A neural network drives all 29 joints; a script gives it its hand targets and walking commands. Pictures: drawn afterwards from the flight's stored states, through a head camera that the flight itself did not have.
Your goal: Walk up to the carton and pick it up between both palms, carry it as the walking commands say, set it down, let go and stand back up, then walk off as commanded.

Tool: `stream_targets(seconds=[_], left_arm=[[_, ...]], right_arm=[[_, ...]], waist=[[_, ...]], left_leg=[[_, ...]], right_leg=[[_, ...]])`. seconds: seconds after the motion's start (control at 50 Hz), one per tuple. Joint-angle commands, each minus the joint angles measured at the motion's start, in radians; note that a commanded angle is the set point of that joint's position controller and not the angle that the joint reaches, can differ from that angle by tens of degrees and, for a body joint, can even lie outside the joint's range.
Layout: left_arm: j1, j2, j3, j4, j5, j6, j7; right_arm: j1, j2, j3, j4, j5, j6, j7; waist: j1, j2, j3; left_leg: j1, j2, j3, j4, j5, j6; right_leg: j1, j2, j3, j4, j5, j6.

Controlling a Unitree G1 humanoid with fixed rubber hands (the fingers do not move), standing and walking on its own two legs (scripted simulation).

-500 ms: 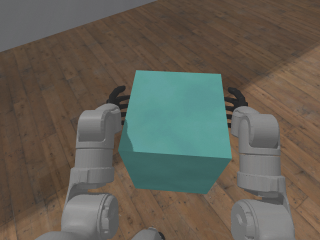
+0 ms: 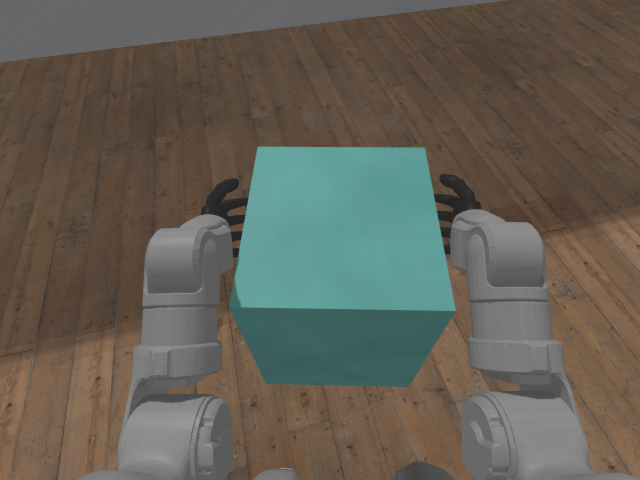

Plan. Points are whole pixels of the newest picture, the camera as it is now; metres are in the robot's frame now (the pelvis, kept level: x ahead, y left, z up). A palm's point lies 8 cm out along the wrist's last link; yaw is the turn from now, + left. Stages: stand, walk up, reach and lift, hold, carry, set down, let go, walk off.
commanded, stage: carry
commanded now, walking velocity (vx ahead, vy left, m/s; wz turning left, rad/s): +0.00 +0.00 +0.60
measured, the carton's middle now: (338, 275) +0.35 +0.03 +0.04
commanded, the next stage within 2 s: none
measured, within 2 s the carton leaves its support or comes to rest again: neither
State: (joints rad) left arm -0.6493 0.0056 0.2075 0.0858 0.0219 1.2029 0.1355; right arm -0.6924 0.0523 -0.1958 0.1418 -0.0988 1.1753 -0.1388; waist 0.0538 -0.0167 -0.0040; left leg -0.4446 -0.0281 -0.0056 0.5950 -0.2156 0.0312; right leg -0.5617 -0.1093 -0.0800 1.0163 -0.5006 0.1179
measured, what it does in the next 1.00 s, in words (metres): walks ahead: right foot, then left foot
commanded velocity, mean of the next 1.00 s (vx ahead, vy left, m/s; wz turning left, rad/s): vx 0.74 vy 0.00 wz -0.58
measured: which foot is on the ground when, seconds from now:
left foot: down 0.00-0.18, up 0.20-0.42, down 0.44-0.94, up 0.96-1.00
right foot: up 0.00-0.14, down 0.16-0.46, up 0.48-0.92, down 0.94-1.00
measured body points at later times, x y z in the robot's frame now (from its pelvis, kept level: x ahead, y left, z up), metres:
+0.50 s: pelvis -0.02 +0.03 +0.02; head -0.05 +0.02 +0.47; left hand +0.26 +0.22 +0.11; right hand +0.33 -0.06 +0.12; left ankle -0.06 +0.14 -0.73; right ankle -0.01 -0.11 -0.71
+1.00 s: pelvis +0.22 -0.04 -0.02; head +0.20 -0.04 +0.43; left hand +0.51 +0.06 +0.06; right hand +0.47 -0.23 +0.06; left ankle +0.02 +0.15 -0.61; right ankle +0.29 -0.08 -0.73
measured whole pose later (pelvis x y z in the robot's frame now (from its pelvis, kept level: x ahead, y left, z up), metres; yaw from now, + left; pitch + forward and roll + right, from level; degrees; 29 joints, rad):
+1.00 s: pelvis +0.22 -0.04 -0.02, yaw -11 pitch +0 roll -1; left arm -0.22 -0.14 0.09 -0.21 0.12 1.22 0.10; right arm -0.19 0.14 -0.12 -0.24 -0.16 1.22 -0.08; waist 0.05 0.01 -0.06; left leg -0.14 0.21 0.11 1.22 -0.43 -0.12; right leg -0.43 0.06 -0.24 0.67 -0.26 -0.18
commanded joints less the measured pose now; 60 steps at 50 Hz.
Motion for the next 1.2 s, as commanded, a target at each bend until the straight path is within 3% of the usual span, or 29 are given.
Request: stream_targets(seconds=[0.0,0.12,0.14,0.16,0.18,0.2,0.22,0.24,0.28,0.34,0.4,0.42,0.46,0.48,0.52,0.56,0.6,0.76,0.8,0.84,0.88,0.9,0.92,0.94,0.96,1.0,1.04,1.1,1.18], left_arm=[[-0.766,-1.158,-0.705,-0.090,-0.479,-0.021,-0.246],[-0.743,-1.162,-0.664,-0.024,-0.452,-0.031,-0.246],[-0.746,-1.158,-0.649,-0.014,-0.440,-0.035,-0.244],[-0.728,-1.135,-0.625,0.003,-0.413,-0.040,-0.244],[-0.658,-1.126,-0.592,0.012,-0.389,-0.045,-0.241],[-0.717,-1.129,-0.600,-0.035,-0.389,-0.045,-0.236],[-0.757,-1.120,-0.605,-0.057,-0.373,-0.049,-0.228],[-0.768,-1.100,-0.598,-0.087,-0.356,-0.055,-0.220],[-0.682,-1.068,-0.565,-0.104,-0.311,-0.053,-0.211],[-0.426,-1.077,-0.517,-0.040,-0.235,-0.029,-0.219],[-0.552,-1.092,-0.611,-0.141,-0.301,-0.029,-0.231],[-0.545,-1.097,-0.632,-0.144,-0.307,-0.028,-0.235],[-0.279,-1.132,-0.651,-0.137,-0.271,-0.001,-0.262],[-0.410,-1.135,-0.712,-0.199,-0.316,-0.005,-0.275],[-0.345,-1.164,-0.758,-0.254,-0.365,0.005,-0.287],[-0.282,-1.149,-0.801,-0.329,-0.383,0.023,-0.289],[-0.204,-1.109,-0.811,-0.342,-0.371,0.036,-0.285],[-0.113,-1.055,-0.825,-0.472,-0.328,0.050,-0.268],[-0.067,-1.048,-0.807,-0.461,-0.310,0.052,-0.265],[-0.024,-1.045,-0.783,-0.434,-0.297,0.052,-0.267],[0.007,-1.044,-0.770,-0.397,-0.301,0.044,-0.275],[0.002,-1.058,-0.775,-0.384,-0.304,0.038,-0.283],[-0.014,-1.063,-0.773,-0.357,-0.304,0.030,-0.293],[-0.026,-1.056,-0.784,-0.337,-0.302,0.013,-0.302],[-0.063,-1.058,-0.787,-0.371,-0.317,0.005,-0.308],[-0.087,-1.093,-0.786,-0.405,-0.327,-0.005,-0.314],[-0.074,-1.127,-0.784,-0.403,-0.338,-0.025,-0.322],[-0.034,-1.116,-0.801,-0.446,-0.350,-0.038,-0.328],[0.043,-1.060,-0.787,-0.425,-0.324,-0.041,-0.318]], right_arm=[[-0.585,0.973,0.543,-0.135,0.354,-0.006,0.188],[-0.629,0.973,0.586,-0.133,0.365,0.008,0.198],[-0.649,0.979,0.603,-0.128,0.375,0.008,0.200],[-0.670,0.991,0.625,-0.123,0.393,0.010,0.206],[-0.684,1.008,0.631,-0.131,0.417,0.014,0.214],[-0.715,1.024,0.635,-0.115,0.435,0.008,0.216],[-0.764,1.048,0.664,-0.132,0.468,0.003,0.223],[-0.773,1.072,0.677,-0.129,0.495,0.002,0.231],[-0.699,1.100,0.672,-0.104,0.517,0.008,0.242],[-0.483,1.119,0.641,-0.060,0.450,0.026,0.264],[-0.488,1.135,0.643,-0.075,0.436,0.005,0.253],[-0.444,1.136,0.629,-0.070,0.417,0.001,0.245],[-0.079,1.114,0.561,-0.042,0.313,0.012,0.247],[-0.214,1.088,0.615,-0.142,0.338,0.013,0.248],[-0.188,1.074,0.663,-0.268,0.353,0.027,0.244],[-0.140,1.043,0.693,-0.360,0.351,0.042,0.241],[-0.047,1.014,0.701,-0.369,0.336,0.054,0.246],[0.060,0.989,0.738,-0.435,0.354,0.070,0.284],[0.055,0.976,0.749,-0.458,0.358,0.076,0.285],[0.081,0.958,0.754,-0.471,0.352,0.083,0.283],[0.084,0.944,0.754,-0.478,0.337,0.083,0.283],[0.077,0.950,0.757,-0.470,0.328,0.075,0.285],[0.049,0.991,0.764,-0.456,0.311,0.062,0.290],[0.052,1.003,0.761,-0.447,0.316,0.058,0.294],[0.045,0.998,0.740,-0.404,0.305,0.044,0.294],[0.033,1.049,0.739,-0.407,0.333,0.016,0.291],[0.029,1.087,0.754,-0.422,0.337,0.000,0.280],[0.078,1.103,0.770,-0.440,0.344,-0.018,0.269],[0.120,1.062,0.790,-0.446,0.344,-0.021,0.261]], waist=[[-0.072,0.186,-0.500],[-0.064,0.191,-0.508],[-0.058,0.152,-0.525],[-0.051,-0.062,-0.514],[-0.045,-0.358,-0.456],[-0.052,-0.236,-0.435],[-0.055,-0.127,-0.426],[-0.058,-0.103,-0.402],[-0.047,-0.194,-0.409],[-0.033,-0.275,-0.390],[-0.057,-0.180,-0.353],[-0.066,-0.106,-0.373],[-0.099,0.312,-0.338],[-0.080,0.198,-0.260],[-0.058,0.135,-0.221],[-0.052,0.154,-0.223],[-0.052,0.180,-0.199],[-0.048,0.189,-0.091],[-0.032,0.181,-0.110],[-0.026,0.213,-0.184],[0.005,0.269,-0.312],[0.032,0.241,-0.366],[0.008,0.082,-0.231],[-0.031,-0.287,-0.224],[-0.026,-0.096,-0.265],[-0.038,0.038,-0.289],[-0.042,0.013,-0.314],[-0.043,-0.005,-0.304],[-0.030,-0.002,-0.243]], left_leg=[[0.397,0.245,-0.237,-0.112,0.404,0.132],[0.281,0.188,-0.295,-0.101,0.316,0.092],[0.179,0.142,-0.249,-0.052,0.260,0.053],[-0.056,0.020,-0.117,0.075,0.047,-0.018],[-0.237,-0.063,0.045,0.354,-0.331,-0.041],[-0.222,0.030,0.011,0.493,-0.352,-0.044],[-0.187,0.045,0.008,0.521,-0.298,-0.043],[-0.177,0.052,0.025,0.507,-0.245,-0.046],[-0.148,0.037,0.066,0.379,-0.214,-0.057],[0.040,0.020,0.133,0.012,-0.203,-0.060],[0.326,0.022,0.218,-0.335,-0.086,-0.043],[0.531,0.089,0.150,-0.352,-0.079,-0.037],[0.752,0.454,-0.355,-0.529,-0.517,0.080],[0.674,0.490,-0.362,-0.547,-0.544,0.103],[0.617,0.457,-0.188,-0.559,-0.418,0.049],[0.619,0.407,-0.004,-0.539,-0.248,0.002],[0.601,0.381,0.094,-0.522,-0.177,-0.015],[0.593,0.372,0.281,-0.492,0.042,-0.009],[0.586,0.349,0.370,-0.422,0.382,-0.034],[0.639,0.347,0.416,-0.253,0.955,-0.051],[0.611,0.362,0.427,0.085,1.177,-0.072],[0.441,0.351,0.420,0.385,1.065,-0.090],[0.182,0.275,0.352,0.631,0.428,-0.111],[-0.290,0.081,0.245,0.886,-0.322,-0.164],[-0.331,0.100,0.022,0.960,-0.275,-0.160],[-0.281,0.218,-0.033,0.836,-0.140,-0.114],[-0.228,0.256,-0.035,0.698,-0.050,-0.125],[-0.256,0.244,-0.008,0.561,0.007,-0.178],[-0.387,0.204,0.011,0.340,0.092,-0.213]], right_leg=[[-0.030,0.012,0.026,-0.054,0.018,0.001],[0.214,0.092,-0.006,-0.421,0.082,-0.035],[0.366,0.040,0.034,-0.562,0.148,-0.049],[0.520,-0.168,0.247,-0.666,0.145,-0.112],[0.508,-0.442,0.487,-0.728,0.303,-0.247],[0.492,-0.433,0.398,-0.675,0.508,-0.282],[0.465,-0.367,0.272,-0.629,0.577,-0.249],[0.448,-0.310,0.162,-0.608,0.585,-0.209],[0.487,-0.218,0.047,-0.613,0.543,-0.188],[0.483,-0.189,0.101,-0.787,0.155,-0.218],[0.357,-0.130,0.114,-0.760,-0.063,-0.228],[0.218,-0.089,0.084,-0.665,-0.066,-0.213],[-0.212,0.046,-0.076,-0.253,0.031,-0.131],[-0.262,-0.006,0.030,-0.154,0.098,-0.146],[-0.274,-0.036,0.060,-0.080,0.222,-0.129],[-0.271,-0.028,0.029,-0.027,0.327,-0.111],[-0.287,-0.022,0.000,0.009,0.367,-0.101],[-0.294,-0.027,-0.086,-0.112,0.379,-0.140],[-0.138,0.018,-0.155,-0.216,0.388,-0.179],[0.057,0.121,-0.258,-0.282,0.356,-0.225],[0.342,0.201,-0.267,-0.361,0.297,-0.262],[0.594,0.215,-0.200,-0.481,0.282,-0.285],[0.640,0.147,-0.024,-0.539,0.117,-0.271],[0.821,-0.138,0.642,-0.740,0.164,-0.434],[0.821,-0.205,0.780,-0.803,0.306,-0.466],[0.687,-0.142,0.553,-0.738,0.379,-0.386],[0.583,-0.075,0.436,-0.809,0.226,-0.342],[0.552,-0.030,0.384,-0.866,0.222,-0.355],[0.652,0.018,0.342,-0.818,0.611,-0.337]])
